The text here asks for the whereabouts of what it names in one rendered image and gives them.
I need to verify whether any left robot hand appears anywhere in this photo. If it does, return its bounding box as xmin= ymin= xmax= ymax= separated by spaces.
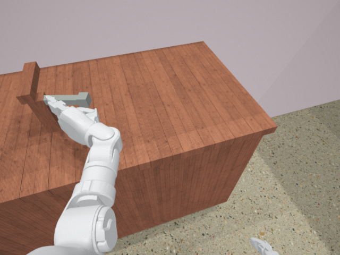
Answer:
xmin=45 ymin=95 xmax=99 ymax=145

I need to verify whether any right robot hand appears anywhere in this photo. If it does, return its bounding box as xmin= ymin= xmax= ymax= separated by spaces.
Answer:
xmin=250 ymin=237 xmax=279 ymax=255

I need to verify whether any robot left upper arm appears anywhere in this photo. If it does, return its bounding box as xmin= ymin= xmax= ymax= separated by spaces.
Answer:
xmin=27 ymin=205 xmax=118 ymax=255

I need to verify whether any robot left forearm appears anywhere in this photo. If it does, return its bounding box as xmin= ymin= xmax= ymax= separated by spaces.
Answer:
xmin=54 ymin=123 xmax=123 ymax=245

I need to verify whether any counter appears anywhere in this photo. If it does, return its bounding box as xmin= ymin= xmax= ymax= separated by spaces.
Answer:
xmin=0 ymin=41 xmax=278 ymax=255

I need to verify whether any tap lever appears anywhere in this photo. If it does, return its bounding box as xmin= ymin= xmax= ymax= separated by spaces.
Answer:
xmin=43 ymin=92 xmax=92 ymax=108

